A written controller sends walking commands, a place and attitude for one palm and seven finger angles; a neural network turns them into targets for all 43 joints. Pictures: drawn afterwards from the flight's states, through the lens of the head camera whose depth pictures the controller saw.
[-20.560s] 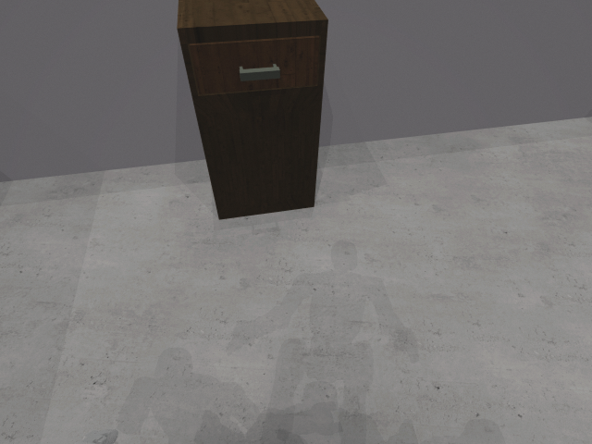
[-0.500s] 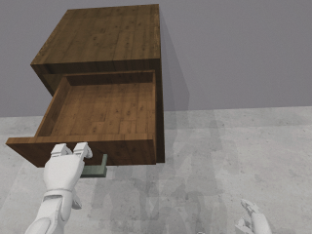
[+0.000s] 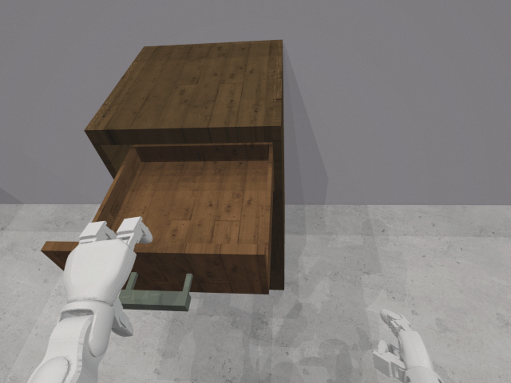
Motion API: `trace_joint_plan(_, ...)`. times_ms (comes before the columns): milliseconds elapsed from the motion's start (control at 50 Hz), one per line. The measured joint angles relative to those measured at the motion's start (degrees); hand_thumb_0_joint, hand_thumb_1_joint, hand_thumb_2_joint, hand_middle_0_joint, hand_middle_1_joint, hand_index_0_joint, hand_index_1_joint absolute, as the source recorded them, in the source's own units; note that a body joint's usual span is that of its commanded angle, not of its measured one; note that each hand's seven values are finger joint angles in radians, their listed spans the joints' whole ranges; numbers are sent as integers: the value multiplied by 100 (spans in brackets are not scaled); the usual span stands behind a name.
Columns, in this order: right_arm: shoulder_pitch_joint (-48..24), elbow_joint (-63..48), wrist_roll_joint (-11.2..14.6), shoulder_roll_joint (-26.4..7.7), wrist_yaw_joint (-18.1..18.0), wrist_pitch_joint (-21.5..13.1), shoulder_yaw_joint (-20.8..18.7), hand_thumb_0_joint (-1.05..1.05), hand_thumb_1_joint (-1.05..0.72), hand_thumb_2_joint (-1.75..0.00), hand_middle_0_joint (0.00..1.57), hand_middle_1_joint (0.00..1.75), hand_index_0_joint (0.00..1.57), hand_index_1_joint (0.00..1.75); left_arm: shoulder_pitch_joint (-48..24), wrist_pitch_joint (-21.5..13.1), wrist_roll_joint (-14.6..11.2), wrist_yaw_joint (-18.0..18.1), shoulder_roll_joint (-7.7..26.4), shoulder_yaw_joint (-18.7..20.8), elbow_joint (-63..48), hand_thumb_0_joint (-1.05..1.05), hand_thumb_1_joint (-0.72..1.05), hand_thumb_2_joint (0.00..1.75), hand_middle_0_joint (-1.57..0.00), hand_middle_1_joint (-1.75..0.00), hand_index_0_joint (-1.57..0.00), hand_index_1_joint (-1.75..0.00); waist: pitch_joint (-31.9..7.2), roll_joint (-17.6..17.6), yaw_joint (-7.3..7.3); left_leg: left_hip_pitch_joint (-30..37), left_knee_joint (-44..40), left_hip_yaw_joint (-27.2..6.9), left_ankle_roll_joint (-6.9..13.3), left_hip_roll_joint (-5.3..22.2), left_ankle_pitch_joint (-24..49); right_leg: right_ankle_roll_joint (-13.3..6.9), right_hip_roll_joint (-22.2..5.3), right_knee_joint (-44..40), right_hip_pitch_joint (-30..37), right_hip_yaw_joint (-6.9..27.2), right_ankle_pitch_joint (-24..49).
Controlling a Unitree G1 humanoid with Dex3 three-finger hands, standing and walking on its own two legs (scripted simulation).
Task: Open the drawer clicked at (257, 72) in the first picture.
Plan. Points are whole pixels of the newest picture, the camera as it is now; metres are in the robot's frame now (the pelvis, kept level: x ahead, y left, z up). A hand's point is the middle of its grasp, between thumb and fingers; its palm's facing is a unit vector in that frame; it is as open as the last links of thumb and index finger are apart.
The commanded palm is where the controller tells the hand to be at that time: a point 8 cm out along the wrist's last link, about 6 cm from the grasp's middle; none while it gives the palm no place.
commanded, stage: lift the hand off the handle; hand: left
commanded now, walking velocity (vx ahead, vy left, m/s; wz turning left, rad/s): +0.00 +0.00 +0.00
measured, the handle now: (157, 289) +0.27 +0.25 -0.06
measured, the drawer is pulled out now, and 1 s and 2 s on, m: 0.29 0.29 0.29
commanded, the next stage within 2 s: draw the hand back to the body in 0.34 s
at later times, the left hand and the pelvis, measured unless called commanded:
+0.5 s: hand (114, 276) +0.22 +0.24 +0.09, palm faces +0.05 -0.09 -0.99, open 13.8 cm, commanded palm +0.19 +0.24 +0.15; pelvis +0.00 +0.00 +0.01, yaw +0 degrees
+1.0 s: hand (88, 288) +0.19 +0.26 +0.10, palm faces +0.07 -0.06 -1.00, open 13.8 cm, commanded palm +0.16 +0.26 +0.16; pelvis -0.02 +0.00 +0.01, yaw +0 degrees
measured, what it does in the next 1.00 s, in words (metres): stands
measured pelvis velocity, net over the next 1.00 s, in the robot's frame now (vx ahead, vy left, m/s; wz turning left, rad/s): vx -0.02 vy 0.00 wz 0.01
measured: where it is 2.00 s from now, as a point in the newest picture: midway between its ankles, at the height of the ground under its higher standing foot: outside the picture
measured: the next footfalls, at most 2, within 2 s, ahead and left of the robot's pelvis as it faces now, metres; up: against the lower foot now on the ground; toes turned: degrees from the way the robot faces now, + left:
none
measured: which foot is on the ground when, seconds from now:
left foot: down 0.00-1.00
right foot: down 0.00-1.00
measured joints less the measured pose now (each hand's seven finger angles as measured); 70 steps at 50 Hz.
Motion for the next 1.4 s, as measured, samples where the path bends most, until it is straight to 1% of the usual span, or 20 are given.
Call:
trace_joint_plan(80, 3, -60, 8, -17, 80, 98, 42, 1, -90, -90, 20, 30, 20, 30, 243, 132, -93, -278, 63, 54, -462, -1, -49, 31, -32, -120, -34, -121, 26, 44, -1, 219, -202, 13, -2, 12, 61, 2, 19, -184, 208, 3, 54)
trace_joint_plan(160, 19, -92, -2, -73, 119, 164, 56, 1, -90, -90, 20, 30, 20, 30, 397, 149, -154, -484, 132, 33, -824, -1, -49, 31, -32, -120, -33, -121, 90, 82, 31, 382, -340, -11, 0, 11, 114, 5, 19, -327, 388, -29, 98)
trace_joint_plan(260, 7, -47, 3, -119, 136, 204, 52, 1, -90, -90, 20, 30, 20, 30, 357, 112, -198, -626, 219, 28, -1035, -1, -49, 31, -32, -120, -32, -120, 152, 129, 91, 526, -467, -46, -3, 12, 180, 1, 22, -474, 558, -69, 159)
trace_joint_plan(360, -38, -24, 38, -109, 165, 230, 85, 1, -90, -90, 20, 30, 20, 30, 278, 141, -274, -731, 222, 67, -1034, -1, -49, 31, -32, -120, -32, -120, 171, 157, 89, 618, -588, -44, -7, 14, 254, -2, 28, -582, 643, -71, 226)
trace_joint_plan(440, -41, -46, 31, -90, 178, 230, 111, 1, -90, -90, 20, 30, 20, 30, 212, 140, -270, -839, 207, 32, -923, -1, -49, 31, -32, -120, -32, -120, 197, 142, 84, 639, -645, -34, -12, 19, 304, -11, 36, -629, 655, -63, 274)
trace_joint_plan(580, -7, -27, 26, -75, 164, 190, 108, 1, -90, -90, 20, 30, 20, 30, 292, -83, -268, -770, 283, 132, -934, -1, -49, 31, -32, -120, -32, -120, 231, 111, 68, 645, -652, -14, -24, 44, 336, -27, 65, -671, 666, -44, 333)
trace_joint_plan(680, 28, -2, 49, -110, 158, 172, 78, 1, -90, -90, 20, 30, 20, 30, 342, -52, -324, -707, 320, 237, -1006, -1, -49, 31, -32, -120, -32, -120, 253, 124, 69, 666, -678, -13, -22, 39, 371, -27, 62, -704, 690, -41, 372)
trace_joint_plan(780, 34, -2, 64, -141, 142, 168, 80, 1, -90, -90, 20, 30, 20, 30, 434, -2, -390, -773, 369, 304, -1087, -1, -49, 31, -32, -120, -32, -120, 274, 136, 63, 692, -709, -9, -15, 29, 409, -22, 54, -733, 715, -36, 408)
trace_joint_plan(1060, 8, -14, 66, -130, 54, 54, 114, 1, -90, -90, 20, 30, 20, 30, 542, -226, -547, -871, 553, 528, -1154, -1, -49, 31, -32, -120, -32, -120, 371, 136, 85, 736, -730, -40, -9, 20, 458, -15, 46, -806, 797, -64, 473)
trace_joint_plan(1080, 6, -59, 92, -117, 35, 9, 116, 1, -90, -90, 20, 30, 20, 30, 563, -309, -1497, -899, 455, 650, -1193, -1, -49, 31, -32, -120, -32, -120, 438, 148, 49, 774, -719, -52, -5, 26, 452, -14, 52, -823, 853, -76, 477)
trace_joint_plan(1100, 16, -114, 105, -86, -3, -103, 133, 1, -90, -90, 20, 30, 20, 30, 594, -413, -2526, -914, 276, 809, -1231, -1, -48, 31, -32, -119, -32, -120, 521, 143, 1, 827, -704, -57, -1, 35, 437, -12, 60, -833, 918, -82, 477)
trace_joint_plan(1120, 38, -167, 102, -44, -58, -230, 169, 1, -90, -90, 20, 30, 20, 30, 653, -524, -3378, -919, 85, 967, -1280, -1, -48, 31, -32, -119, -32, -120, 590, 119, -49, 887, -701, -53, -2, 48, 421, -12, 74, -848, 982, -80, 474)
trace_joint_plan(1140, 82, -218, 91, 4, -118, -356, 209, 1, -90, -90, 20, 30, 20, 30, 725, -614, -4027, -915, -85, 1097, -1356, -1, -47, 31, -32, -119, -32, -119, 634, 79, -92, 949, -715, -45, -7, 63, 409, -13, 90, -870, 1043, -75, 472)
trace_joint_plan(1160, 137, -252, 70, 50, -174, -480, 249, 1, -90, -90, 20, 30, 20, 30, 793, -701, -4509, -901, -218, 1204, -1443, -1, -46, 32, -32, -118, -32, -118, 661, 33, -129, 1008, -734, -41, -18, 80, 400, -17, 108, -900, 1103, -73, 471)
trace_joint_plan(1180, 206, -276, 49, 89, -216, -598, 279, 1, -90, -90, 20, 30, 20, 30, 845, -776, -4855, -879, -322, 1286, -1532, -1, -44, 33, -32, -117, -32, -117, 671, -13, -155, 1062, -756, -41, -30, 96, 393, -22, 124, -933, 1162, -76, 470)
trace_joint_plan(1200, 281, -289, 30, 119, -244, -706, 299, 1, -90, -90, 20, 30, 20, 30, 889, -845, -5108, -851, -407, 1350, -1618, -1, -43, 33, -32, -116, -32, -116, 669, -54, -176, 1110, -780, -44, -40, 108, 388, -27, 136, -964, 1216, -82, 469)
trace_joint_plan(1220, 352, -292, 18, 142, -257, -796, 313, 1, -90, -90, 20, 30, 20, 30, 933, -912, -5297, -826, -476, 1404, -1695, -1, -41, 34, -31, -114, -31, -115, 658, -91, -194, 1154, -805, -46, -47, 117, 383, -31, 145, -992, 1262, -86, 465)
trace_joint_plan(1260, 473, -275, 1, 161, -253, -924, 325, 1, -90, -90, 20, 30, 20, 30, 1009, -1006, -5533, -799, -565, 1487, -1828, -1, -36, 36, -31, -111, -31, -112, 638, -145, -223, 1223, -842, -52, -56, 132, 371, -35, 160, -1043, 1340, -97, 456)
trace_joint_plan(1320, 592, -225, -16, 140, -228, -1035, 306, 1, -90, -90, 21, 30, 20, 30, 1084, -1088, -5696, -799, -596, 1564, -1954, -1, -28, 40, -30, -106, -30, -106, 630, -179, -250, 1263, -862, -57, -58, 144, 349, -33, 172, -1093, 1397, -106, 449)
trace_joint_plan(1400, 667, -151, -31, 89, -189, -1086, 242, 1, -90, -90, 21, 30, 20, 30, 1234, -1138, -5770, -837, -529, 1666, -2076, -1, -16, 45, -29, -98, -29, -98, 613, -188, -279, 1253, -868, -49, -51, 146, 323, -23, 175, -1111, 1388, -100, 433)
